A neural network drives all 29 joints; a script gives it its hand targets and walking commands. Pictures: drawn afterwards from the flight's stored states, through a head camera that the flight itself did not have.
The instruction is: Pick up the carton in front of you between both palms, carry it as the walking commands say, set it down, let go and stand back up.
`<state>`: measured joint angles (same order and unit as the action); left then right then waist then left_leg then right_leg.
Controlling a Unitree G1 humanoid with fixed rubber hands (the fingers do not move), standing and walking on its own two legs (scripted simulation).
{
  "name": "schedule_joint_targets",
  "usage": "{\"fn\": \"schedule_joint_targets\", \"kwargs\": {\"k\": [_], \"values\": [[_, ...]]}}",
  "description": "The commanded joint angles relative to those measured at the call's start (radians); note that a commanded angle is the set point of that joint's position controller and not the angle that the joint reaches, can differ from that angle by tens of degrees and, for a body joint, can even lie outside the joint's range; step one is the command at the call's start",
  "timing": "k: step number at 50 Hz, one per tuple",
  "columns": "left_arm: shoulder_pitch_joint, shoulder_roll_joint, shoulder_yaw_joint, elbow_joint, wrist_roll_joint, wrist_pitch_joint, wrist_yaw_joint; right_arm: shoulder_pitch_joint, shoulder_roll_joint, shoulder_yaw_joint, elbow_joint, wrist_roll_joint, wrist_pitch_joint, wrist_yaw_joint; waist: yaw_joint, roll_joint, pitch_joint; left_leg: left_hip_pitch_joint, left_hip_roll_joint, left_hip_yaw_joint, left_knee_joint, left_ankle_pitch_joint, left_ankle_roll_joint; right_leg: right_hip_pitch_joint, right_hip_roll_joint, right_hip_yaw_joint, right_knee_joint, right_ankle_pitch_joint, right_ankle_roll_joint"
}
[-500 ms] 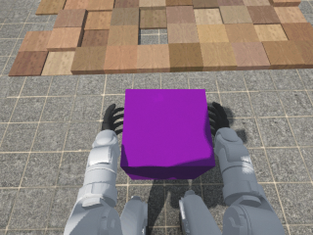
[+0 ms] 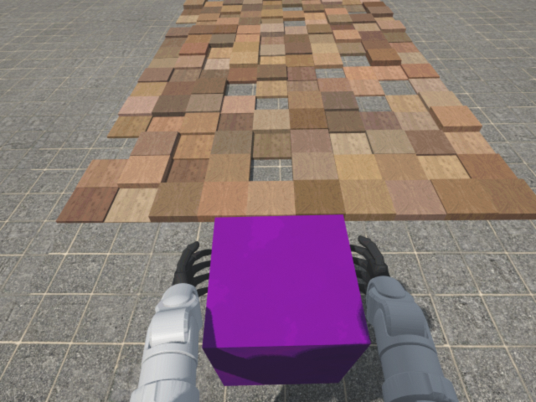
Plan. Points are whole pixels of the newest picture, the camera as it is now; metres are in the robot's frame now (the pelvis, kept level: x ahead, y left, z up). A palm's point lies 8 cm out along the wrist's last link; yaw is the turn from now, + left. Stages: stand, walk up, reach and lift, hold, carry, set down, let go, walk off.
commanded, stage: reach and lift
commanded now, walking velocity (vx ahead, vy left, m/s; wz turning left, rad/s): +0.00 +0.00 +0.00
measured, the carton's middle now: (280, 305) +0.30 +0.00 -0.06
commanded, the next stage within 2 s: hold in 1.06 s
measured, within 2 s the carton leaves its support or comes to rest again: neither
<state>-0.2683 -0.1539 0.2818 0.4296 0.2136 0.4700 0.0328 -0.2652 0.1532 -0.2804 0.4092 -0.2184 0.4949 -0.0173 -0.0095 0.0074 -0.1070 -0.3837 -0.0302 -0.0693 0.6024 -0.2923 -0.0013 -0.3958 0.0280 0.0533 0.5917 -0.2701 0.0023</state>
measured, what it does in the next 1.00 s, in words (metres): stands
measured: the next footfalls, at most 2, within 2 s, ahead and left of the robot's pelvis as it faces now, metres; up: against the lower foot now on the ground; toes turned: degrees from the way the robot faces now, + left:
none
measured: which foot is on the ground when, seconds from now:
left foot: down 0.00-1.00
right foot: down 0.00-1.00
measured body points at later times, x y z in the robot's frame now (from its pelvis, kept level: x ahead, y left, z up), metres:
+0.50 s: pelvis -0.01 +0.00 +0.01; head -0.03 +0.00 +0.46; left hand +0.30 +0.15 +0.03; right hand +0.30 -0.15 +0.03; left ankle +0.01 +0.12 -0.73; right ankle +0.02 -0.12 -0.73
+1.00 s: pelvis +0.00 +0.00 +0.02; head -0.03 +0.00 +0.47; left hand +0.31 +0.15 +0.04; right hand +0.30 -0.15 +0.04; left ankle +0.01 +0.12 -0.73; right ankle +0.02 -0.12 -0.73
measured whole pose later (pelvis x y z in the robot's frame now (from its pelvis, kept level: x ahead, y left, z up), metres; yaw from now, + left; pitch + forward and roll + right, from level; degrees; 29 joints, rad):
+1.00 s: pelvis +0.00 +0.00 +0.02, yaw +0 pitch -6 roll +0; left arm -0.26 -0.15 0.24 0.28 0.28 0.67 -0.01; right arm -0.26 0.15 -0.23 0.27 -0.27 0.69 0.01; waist 0.00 0.00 0.03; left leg -0.07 -0.02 -0.07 0.37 -0.21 0.00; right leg -0.08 0.02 0.06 0.37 -0.19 0.00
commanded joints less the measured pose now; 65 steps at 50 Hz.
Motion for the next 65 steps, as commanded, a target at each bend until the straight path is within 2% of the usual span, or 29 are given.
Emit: {"fn": "schedule_joint_targets", "kwargs": {"k": [1,6,10,19,39,53,58,61,65], "values": [[-0.467,-0.985,-0.601,-0.021,-0.167,0.048,-0.254,-0.47,0.973,0.602,-0.023,0.173,0.036,0.241,0.001,-0.004,-0.238,0.174,-0.059,-0.026,-0.143,0.283,0.002,0.267,0.06,0.036,-0.125,0.291,0.001],[-0.487,-0.955,-0.528,0.0,-0.139,0.105,-0.27,-0.479,0.952,0.524,0.013,0.144,0.092,0.249,-0.002,-0.002,-0.078,0.188,-0.048,-0.021,-0.216,0.137,0.008,0.275,0.05,0.028,-0.196,0.143,-0.006],[-0.556,-0.953,-0.475,0.029,-0.112,0.114,-0.284,-0.548,0.949,0.472,0.036,0.119,0.101,0.258,-0.004,-0.002,-0.041,0.176,-0.044,-0.017,-0.225,0.045,0.015,0.27,0.047,0.021,-0.202,0.054,-0.014],[-0.634,-0.97,-0.499,-0.005,-0.122,0.106,-0.287,-0.639,0.966,0.507,-0.003,0.131,0.093,0.267,0.007,-0.003,-0.13,0.229,-0.046,-0.01,-0.223,0.081,0.012,0.316,0.046,0.016,-0.194,0.084,-0.01],[-0.471,-0.928,-0.543,-0.134,-0.149,0.152,-0.271,-0.469,0.927,0.551,-0.128,0.157,0.137,0.248,0.004,-0.006,-0.14,0.324,-0.059,-0.017,-0.26,0.296,-0.003,0.403,0.056,0.022,-0.233,0.3,0.003],[-0.451,-0.914,-0.572,-0.199,-0.171,0.187,-0.265,-0.45,0.915,0.577,-0.191,0.178,0.169,0.24,0.006,-0.006,-0.118,0.343,-0.059,-0.019,-0.276,0.292,-0.005,0.415,0.056,0.024,-0.249,0.296,0.004],[-0.413,-0.913,-0.636,-0.295,-0.209,0.226,-0.254,-0.417,0.909,0.646,-0.286,0.219,0.205,0.233,0.009,0.0,-0.162,0.385,-0.055,-0.024,-0.284,0.374,-0.008,0.454,0.058,0.028,-0.264,0.37,0.008],[-0.382,-0.876,-0.602,-0.285,-0.192,0.258,-0.249,-0.388,0.875,0.613,-0.275,0.2,0.235,0.227,0.008,-0.003,-0.084,0.365,-0.054,-0.024,-0.305,0.302,-0.004,0.439,0.055,0.028,-0.284,0.302,0.006],[-0.427,-0.863,-0.569,-0.25,-0.173,0.268,-0.256,-0.428,0.86,0.574,-0.245,0.178,0.247,0.233,0.004,-0.006,-0.008,0.325,-0.05,-0.018,-0.315,0.165,0.0,0.402,0.051,0.022,-0.291,0.167,0.0]]}}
